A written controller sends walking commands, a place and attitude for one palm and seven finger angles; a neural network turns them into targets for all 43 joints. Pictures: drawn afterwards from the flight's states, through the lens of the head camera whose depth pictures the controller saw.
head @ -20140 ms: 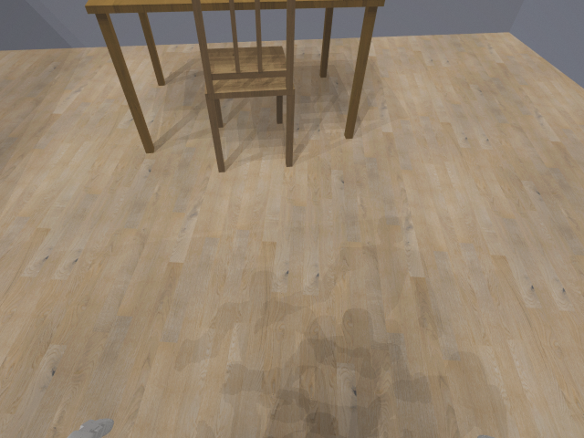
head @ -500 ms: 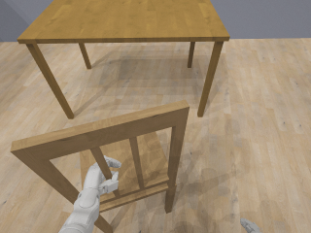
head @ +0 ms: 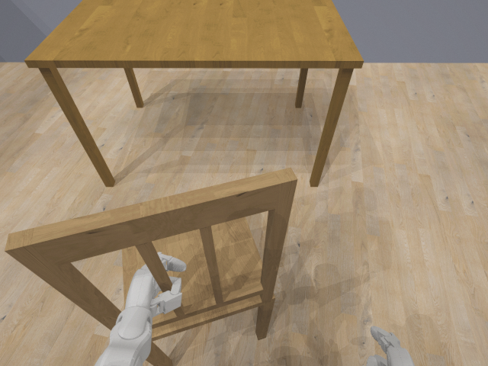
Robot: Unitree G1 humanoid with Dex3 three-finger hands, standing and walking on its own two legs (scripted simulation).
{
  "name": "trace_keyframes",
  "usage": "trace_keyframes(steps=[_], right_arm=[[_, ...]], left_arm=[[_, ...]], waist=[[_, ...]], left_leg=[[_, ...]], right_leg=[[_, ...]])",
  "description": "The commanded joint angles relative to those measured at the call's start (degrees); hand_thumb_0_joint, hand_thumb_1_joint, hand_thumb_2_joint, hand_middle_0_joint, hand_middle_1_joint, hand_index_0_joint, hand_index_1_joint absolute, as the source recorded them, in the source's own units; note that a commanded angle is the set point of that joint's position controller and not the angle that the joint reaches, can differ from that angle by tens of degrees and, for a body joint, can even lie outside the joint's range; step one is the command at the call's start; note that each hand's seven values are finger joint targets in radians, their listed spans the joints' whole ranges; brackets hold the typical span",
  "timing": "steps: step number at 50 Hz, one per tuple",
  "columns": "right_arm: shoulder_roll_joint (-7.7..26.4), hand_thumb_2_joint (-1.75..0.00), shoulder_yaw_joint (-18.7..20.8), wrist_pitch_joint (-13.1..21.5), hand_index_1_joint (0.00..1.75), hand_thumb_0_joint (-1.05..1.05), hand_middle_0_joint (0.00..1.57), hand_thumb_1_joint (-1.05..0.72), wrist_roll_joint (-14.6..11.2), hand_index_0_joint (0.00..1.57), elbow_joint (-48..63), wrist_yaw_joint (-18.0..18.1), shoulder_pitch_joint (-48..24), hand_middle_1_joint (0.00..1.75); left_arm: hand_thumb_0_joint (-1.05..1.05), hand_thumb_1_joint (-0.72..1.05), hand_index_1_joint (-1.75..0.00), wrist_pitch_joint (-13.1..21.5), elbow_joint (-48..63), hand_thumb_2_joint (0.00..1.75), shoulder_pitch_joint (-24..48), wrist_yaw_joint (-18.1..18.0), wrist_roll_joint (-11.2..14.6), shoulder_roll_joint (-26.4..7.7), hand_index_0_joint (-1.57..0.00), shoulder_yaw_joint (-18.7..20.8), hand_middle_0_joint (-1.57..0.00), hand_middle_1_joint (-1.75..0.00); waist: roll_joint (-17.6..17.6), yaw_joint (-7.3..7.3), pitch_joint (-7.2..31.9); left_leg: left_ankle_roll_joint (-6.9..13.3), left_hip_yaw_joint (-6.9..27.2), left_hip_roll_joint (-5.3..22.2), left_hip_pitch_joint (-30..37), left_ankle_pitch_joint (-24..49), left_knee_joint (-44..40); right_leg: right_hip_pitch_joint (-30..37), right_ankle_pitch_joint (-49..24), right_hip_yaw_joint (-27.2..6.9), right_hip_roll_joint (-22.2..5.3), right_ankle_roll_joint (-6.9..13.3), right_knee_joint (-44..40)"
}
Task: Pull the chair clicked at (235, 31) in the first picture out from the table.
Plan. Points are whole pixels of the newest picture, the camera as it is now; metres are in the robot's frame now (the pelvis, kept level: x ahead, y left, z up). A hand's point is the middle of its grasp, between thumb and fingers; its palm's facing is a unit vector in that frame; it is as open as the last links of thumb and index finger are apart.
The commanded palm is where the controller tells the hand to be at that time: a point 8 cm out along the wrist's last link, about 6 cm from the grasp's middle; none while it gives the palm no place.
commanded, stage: stop walking, hand still on the chair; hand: left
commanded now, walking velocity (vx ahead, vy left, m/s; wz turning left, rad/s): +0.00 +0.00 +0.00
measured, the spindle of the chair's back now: (165, 283) +0.27 +0.17 -0.07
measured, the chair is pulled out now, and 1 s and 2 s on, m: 0.61 0.61 0.61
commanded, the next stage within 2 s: open the thumb and straighten the fingers in 0.10 s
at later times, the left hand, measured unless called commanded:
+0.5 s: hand (171, 290) +0.26 +0.15 -0.07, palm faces +0.07 -0.98 -0.16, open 9.5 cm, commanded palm +0.23 +0.20 -0.05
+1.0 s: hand (169, 295) +0.25 +0.16 -0.08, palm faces +0.08 -0.98 -0.18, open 17.2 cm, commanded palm +0.23 +0.20 -0.06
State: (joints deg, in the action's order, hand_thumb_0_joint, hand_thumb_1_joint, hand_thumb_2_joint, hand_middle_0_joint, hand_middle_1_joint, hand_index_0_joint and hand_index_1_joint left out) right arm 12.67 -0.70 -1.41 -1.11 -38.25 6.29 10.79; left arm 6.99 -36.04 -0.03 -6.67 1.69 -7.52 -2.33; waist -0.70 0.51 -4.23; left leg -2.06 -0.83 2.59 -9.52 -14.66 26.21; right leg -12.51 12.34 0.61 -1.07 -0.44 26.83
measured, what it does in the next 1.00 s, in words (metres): stands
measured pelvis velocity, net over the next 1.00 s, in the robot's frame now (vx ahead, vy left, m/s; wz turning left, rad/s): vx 0.02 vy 0.00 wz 0.06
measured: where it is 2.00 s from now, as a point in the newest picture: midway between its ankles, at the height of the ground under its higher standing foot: outside the picture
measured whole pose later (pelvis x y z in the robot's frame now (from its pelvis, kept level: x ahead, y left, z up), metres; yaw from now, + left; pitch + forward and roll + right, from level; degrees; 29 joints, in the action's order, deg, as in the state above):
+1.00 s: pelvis +0.02 +0.00 -0.05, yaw +3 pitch +11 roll +0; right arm 14.5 -0.7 5.4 -1.6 -30.5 4.2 13.8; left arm -7.4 -5.6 -14.2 -4.7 3.4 -9.9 -2.4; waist -2.5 2.3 6.0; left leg -2.0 2.9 1.2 -34.9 -27.2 51.3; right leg -35.9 25.5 3.4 -3.0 -0.7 50.8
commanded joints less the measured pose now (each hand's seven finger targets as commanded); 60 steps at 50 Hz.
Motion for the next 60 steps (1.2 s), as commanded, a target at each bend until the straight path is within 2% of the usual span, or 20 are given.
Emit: trace_keyframes(steps=[1,10,11,12,13,14,17,18,20,22,27,29,35,36,40,42,50,53,56,60], right_arm=[[6.1,-0.90,2.1,2.2,0.30,0.00,0.20,-0.90,0.1,0.20,7.3,0.4,-3.3,0.30],[6.4,-0.90,2.4,2.0,0.30,0.00,0.20,-0.90,-0.1,0.20,7.4,0.4,-3.3,0.30],[8.4,-0.90,2.8,2.9,0.30,0.00,0.20,-0.90,-2.9,0.20,7.3,-1.3,-2.1,0.30],[8.9,-0.90,3.1,3.7,0.30,0.00,0.20,-0.90,-2.8,0.20,7.8,-2.2,-2.8,0.30],[8.5,-0.90,3.4,4.4,0.30,0.00,0.20,-0.90,-2.7,0.20,8.0,-2.6,-2.7,0.30],[8.5,-0.90,3.6,5.2,0.30,0.00,0.20,-0.90,-2.4,0.20,8.8,-3.2,-3.1,0.30],[8.0,-0.90,3.5,7.1,0.30,0.00,0.20,-0.90,-1.8,0.20,10.1,-3.7,-2.8,0.30],[8.4,-0.90,3.6,7.4,0.30,0.00,0.20,-0.90,-1.9,0.20,10.0,-3.7,-2.3,0.30],[8.7,-0.90,3.5,7.8,0.30,0.00,0.20,-0.90,-1.8,0.20,10.7,-3.8,-2.4,0.30],[9.0,-0.90,3.6,8.2,0.30,0.00,0.20,-0.90,-1.6,0.20,11.0,-3.4,-1.8,0.30],[8.9,-0.90,3.8,9.4,0.30,0.00,0.20,-0.90,-1.2,0.20,12.6,-2.9,-0.9,0.30],[9.1,-0.90,3.6,9.9,0.30,0.00,0.20,-0.90,-1.1,0.20,12.6,-2.6,-0.3,0.30],[9.3,-0.90,3.5,10.1,0.30,0.00,0.20,-0.90,-0.8,0.20,13.6,-2.1,0.6,0.30],[9.5,-0.90,3.4,9.7,0.30,0.00,0.20,-0.90,-0.7,0.20,13.4,-1.9,0.9,0.30],[9.0,-0.90,3.3,9.4,0.30,0.00,0.20,-0.90,-0.6,0.20,14.9,-1.7,0.7,0.30],[8.7,-0.90,3.1,9.6,0.30,0.00,0.20,-0.90,-0.6,0.20,15.3,-1.7,0.9,0.30],[9.0,-0.90,3.0,9.8,0.30,0.00,0.20,-0.90,-0.5,0.20,16.2,-1.5,1.4,0.30],[9.2,-0.90,3.1,9.0,0.30,0.00,0.20,-0.90,-0.3,0.20,16.4,-1.3,1.2,0.30],[8.3,-0.90,3.2,9.1,0.30,0.00,0.20,-0.90,-0.6,0.20,17.9,-1.4,1.0,0.30],[8.1,-0.90,3.0,9.5,0.30,0.00,0.20,-0.90,-0.7,0.20,18.3,-1.2,0.7,0.30]], left_arm=[[0.00,0.90,-1.45,3.0,11.2,0.90,10.7,-0.4,-0.9,-6.8,-0.50,1.9,-0.50,-1.45],[0.00,0.90,-1.45,3.1,12.7,0.90,9.0,-0.7,-0.8,-9.4,-0.50,4.4,-0.50,-1.45],[0.00,0.78,-1.45,1.6,8.6,0.84,4.6,0.6,2.8,-2.0,-0.50,-0.1,-0.50,-1.45],[0.00,0.66,-1.45,2.8,13.5,0.78,7.2,1.1,2.9,-6.1,-0.50,3.3,-0.50,-1.45],[0.00,0.54,-1.45,3.0,13.3,0.73,3.5,1.3,2.8,-7.7,-0.50,4.0,-0.50,-1.45],[0.00,0.42,-1.45,3.5,18.1,0.67,3.3,1.6,2.8,-8.6,-0.50,4.8,-0.50,-1.45],[0.00,0.05,-1.45,2.7,23.4,0.49,4.2,2.2,2.1,-7.9,-0.50,3.6,-0.50,-1.45],[0.00,-0.07,-1.45,1.5,21.8,0.43,1.2,2.1,2.1,-8.9,-0.50,4.7,-0.50,-1.45],[0.00,-0.31,-1.45,-0.5,23.2,0.32,1.2,2.3,2.4,-8.0,-0.50,4.2,-0.50,-1.45],[0.00,-0.55,-1.30,-2.3,24.1,0.20,2.7,2.1,2.3,-8.8,-0.45,5.3,-0.45,-1.30],[0.00,-0.55,-0.94,-4.8,31.2,0.20,0.0,1.9,2.6,-6.6,-0.32,3.7,-0.32,-0.94],[0.00,-0.55,-0.80,-5.8,32.3,0.20,0.1,1.7,2.6,-4.9,-0.27,1.6,-0.27,-0.80],[0.00,-0.55,-0.36,-8.8,35.4,0.20,-3.8,1.0,1.9,-6.5,-0.13,2.9,-0.13,-0.36],[0.00,-0.55,-0.29,-9.5,32.0,0.20,-5.5,1.1,1.5,-7.9,-0.10,4.8,-0.10,-0.29],[0.00,-0.55,0.00,-9.6,38.0,0.20,-5.0,1.7,1.6,-8.7,0.00,5.1,0.00,0.00],[0.00,-0.55,0.00,-9.7,40.5,0.20,-5.8,1.7,1.6,-7.8,0.00,3.9,0.00,0.00],[0.00,-0.55,0.00,-11.8,43.2,0.20,-11.1,1.7,1.5,-5.9,0.00,0.7,0.00,0.00],[0.00,-0.55,0.00,-12.0,40.9,0.20,-14.9,1.2,1.2,-9.9,0.00,5.6,0.00,0.00],[0.00,-0.55,0.00,-11.1,46.6,0.20,-17.7,1.4,1.3,-8.7,0.00,4.0,0.00,0.00],[0.00,-0.55,0.00,-10.6,49.6,0.20,-21.5,1.4,1.5,-7.3,0.00,1.7,0.00,0.00]], waist=[[-0.5,0.23,12.1],[0.1,0.02,12.6],[7.1,3.86,11.5],[7.7,2.07,12.4],[5.1,1.78,11.6],[1.8,1.14,14.5],[-1.5,1.67,17.3],[0.6,1.75,15.8],[-0.5,1.66,16.3],[0.4,2.02,17.6],[-0.2,1.83,22.2],[1.6,2.84,21.8],[3.0,2.52,22.5],[4.1,2.31,20.3],[1.3,1.89,23.4],[-0.8,2.27,24.0],[1.2,3.08,22.6],[2.8,1.51,21.0],[-0.4,1.51,23.2],[-0.5,2.43,21.1]], left_leg=[[2.5,2.4,4.1,1.9,9.9,-3.4],[2.5,2.3,4.1,2.5,9.9,-3.1],[2.4,0.1,0.9,-5.8,4.9,-1.0],[2.5,-0.1,0.6,-8.8,3.2,0.3],[2.6,-0.1,0.3,-10.2,1.1,1.1],[2.5,-0.6,-0.4,-10.7,0.4,2.4],[2.7,-1.0,-1.1,-12.8,0.1,6.0],[2.7,-0.4,-0.9,-14.1,-0.3,6.7],[2.7,-0.6,-1.1,-15.5,-0.9,8.2],[2.7,-0.5,-1.4,-16.7,-0.5,9.8],[2.6,0.1,-1.3,-16.0,5.1,13.0],[2.6,0.7,-1.2,-16.2,6.2,14.1],[2.7,1.0,-1.5,-17.8,7.9,16.4],[2.6,1.0,-1.6,-20.0,6.7,16.8],[2.7,0.7,-2.0,-19.5,7.2,18.0],[2.7,1.0,-1.8,-18.4,9.4,18.6],[2.6,1.7,-1.8,-19.3,9.3,19.7],[2.6,1.8,-2.2,-22.5,7.2,19.6],[2.6,1.2,-2.3,-21.3,7.4,20.0],[2.6,1.9,-2.2,-21.8,6.2,20.3]], right_leg=[[4.5,-10.8,-4.0,-5.3,2.1,-4.1],[4.5,-10.8,-4.3,-5.4,2.1,-4.4],[-0.4,-6.5,1.8,-3.1,0.7,-0.9],[-1.7,-5.1,1.6,-2.8,0.8,0.8],[-2.4,-3.0,1.5,-2.8,0.9,1.5],[-2.9,-2.0,1.1,-2.8,0.9,2.4],[-5.9,-1.3,1.1,-2.3,0.9,5.4],[-7.0,-0.8,1.5,-2.0,0.9,6.0],[-9.0,0.0,1.6,-1.9,0.7,7.4],[-9.9,-0.5,1.7,-1.8,0.5,8.9],[-10.8,-5.6,2.8,-1.6,0.6,12.8],[-12.2,-6.5,3.3,-1.5,0.4,13.7],[-12.7,-8.9,3.6,-1.7,0.3,15.7],[-14.0,-7.7,3.8,-1.5,0.3,16.1],[-13.0,-8.2,3.2,-1.8,0.4,16.8],[-13.7,-9.4,3.5,-1.8,0.6,17.5],[-15.7,-9.1,4.4,-1.6,0.4,18.1],[-15.2,-7.9,4.2,-1.5,0.7,18.3],[-14.7,-7.6,3.7,-1.6,0.7,18.5],[-16.8,-5.4,4.2,-1.3,0.7,18.6]])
